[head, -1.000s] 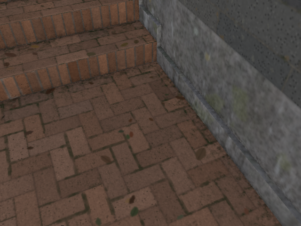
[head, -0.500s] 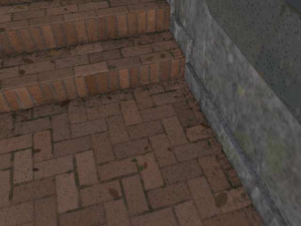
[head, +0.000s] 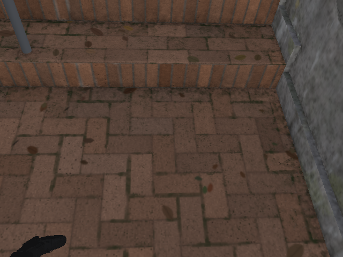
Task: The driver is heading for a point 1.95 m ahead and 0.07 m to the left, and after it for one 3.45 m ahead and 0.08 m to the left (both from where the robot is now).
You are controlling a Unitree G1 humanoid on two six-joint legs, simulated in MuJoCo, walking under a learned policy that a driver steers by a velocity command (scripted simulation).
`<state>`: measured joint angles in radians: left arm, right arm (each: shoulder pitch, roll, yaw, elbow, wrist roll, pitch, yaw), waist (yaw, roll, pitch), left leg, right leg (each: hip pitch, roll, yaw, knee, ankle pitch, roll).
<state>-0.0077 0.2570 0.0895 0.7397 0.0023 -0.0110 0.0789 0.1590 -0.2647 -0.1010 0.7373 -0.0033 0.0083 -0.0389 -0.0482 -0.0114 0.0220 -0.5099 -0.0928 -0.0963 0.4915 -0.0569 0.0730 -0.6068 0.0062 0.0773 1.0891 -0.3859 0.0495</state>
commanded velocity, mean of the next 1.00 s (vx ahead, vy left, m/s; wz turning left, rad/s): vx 0.04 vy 0.00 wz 0.33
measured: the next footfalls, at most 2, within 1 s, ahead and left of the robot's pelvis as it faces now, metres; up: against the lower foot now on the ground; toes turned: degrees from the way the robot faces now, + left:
right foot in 0.24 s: +0.07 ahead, -0.14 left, +0.00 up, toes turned +13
left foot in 0.58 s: -0.02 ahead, +0.11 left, +0.00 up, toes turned +17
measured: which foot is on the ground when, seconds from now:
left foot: down 0.00-0.22, up 0.24-0.56, down 0.58-0.96, up 0.98-1.00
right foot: up 0.00-0.22, down 0.24-0.60, up 0.62-0.90, down 0.92-1.00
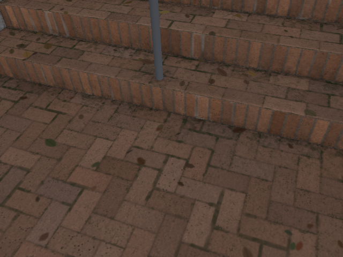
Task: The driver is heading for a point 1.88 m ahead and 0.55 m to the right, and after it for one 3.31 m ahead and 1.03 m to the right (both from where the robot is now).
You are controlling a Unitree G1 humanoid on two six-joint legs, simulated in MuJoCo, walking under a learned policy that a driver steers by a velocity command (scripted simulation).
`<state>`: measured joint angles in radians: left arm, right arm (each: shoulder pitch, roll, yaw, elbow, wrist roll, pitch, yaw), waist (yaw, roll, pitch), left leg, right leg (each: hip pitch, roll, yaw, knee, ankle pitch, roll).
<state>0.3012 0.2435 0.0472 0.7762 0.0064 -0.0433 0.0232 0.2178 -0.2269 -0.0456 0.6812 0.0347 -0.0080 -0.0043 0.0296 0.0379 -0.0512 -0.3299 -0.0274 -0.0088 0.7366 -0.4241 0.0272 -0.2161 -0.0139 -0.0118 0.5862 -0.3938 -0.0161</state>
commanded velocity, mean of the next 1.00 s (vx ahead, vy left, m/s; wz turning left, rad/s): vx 0.45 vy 0.00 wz -0.29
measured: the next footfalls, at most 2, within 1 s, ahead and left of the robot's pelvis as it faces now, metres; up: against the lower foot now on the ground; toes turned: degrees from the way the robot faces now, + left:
left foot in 0.28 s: +0.21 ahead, +0.15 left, +0.00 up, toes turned +3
right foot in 0.84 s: +0.52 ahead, -0.09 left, +0.00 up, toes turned -16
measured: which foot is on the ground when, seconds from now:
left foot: up 0.00-0.26, down 0.28-0.82, up 0.84-1.00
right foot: down 0.00-0.30, up 0.32-0.82, down 0.84-1.00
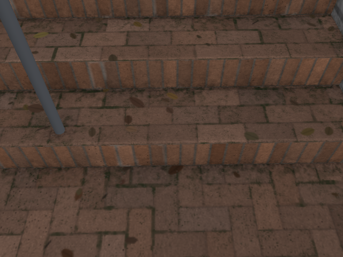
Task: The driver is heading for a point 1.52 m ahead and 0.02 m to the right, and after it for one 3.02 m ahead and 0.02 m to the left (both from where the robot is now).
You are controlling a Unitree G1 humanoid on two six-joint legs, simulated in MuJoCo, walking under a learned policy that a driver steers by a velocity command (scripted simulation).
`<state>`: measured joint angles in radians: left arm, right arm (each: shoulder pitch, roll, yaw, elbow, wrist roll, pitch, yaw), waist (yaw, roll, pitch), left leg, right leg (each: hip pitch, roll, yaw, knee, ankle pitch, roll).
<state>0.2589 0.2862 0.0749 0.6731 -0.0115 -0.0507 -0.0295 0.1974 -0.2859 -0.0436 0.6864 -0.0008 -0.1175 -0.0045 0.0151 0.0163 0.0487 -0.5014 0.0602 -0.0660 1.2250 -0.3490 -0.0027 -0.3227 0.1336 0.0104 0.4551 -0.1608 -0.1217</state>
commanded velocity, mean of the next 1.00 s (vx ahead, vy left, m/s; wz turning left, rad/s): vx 0.50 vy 0.00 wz -0.29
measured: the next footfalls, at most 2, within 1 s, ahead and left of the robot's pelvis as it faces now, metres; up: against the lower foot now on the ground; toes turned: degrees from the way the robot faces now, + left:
left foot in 0.30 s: +0.36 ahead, +0.13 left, +0.00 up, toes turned -12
right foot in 0.76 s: +0.52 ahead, -0.14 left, +0.00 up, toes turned -19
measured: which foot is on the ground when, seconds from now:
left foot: up 0.00-0.28, down 0.30-0.78, up 0.80-1.00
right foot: down 0.00-0.32, up 0.34-0.74, down 0.76-1.00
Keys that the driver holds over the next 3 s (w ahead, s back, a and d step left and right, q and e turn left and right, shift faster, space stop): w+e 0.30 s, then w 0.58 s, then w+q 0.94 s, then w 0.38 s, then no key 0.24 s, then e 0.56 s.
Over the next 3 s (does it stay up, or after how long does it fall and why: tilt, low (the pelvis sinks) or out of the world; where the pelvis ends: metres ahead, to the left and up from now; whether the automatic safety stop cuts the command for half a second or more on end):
stays up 1.54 0.06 0.49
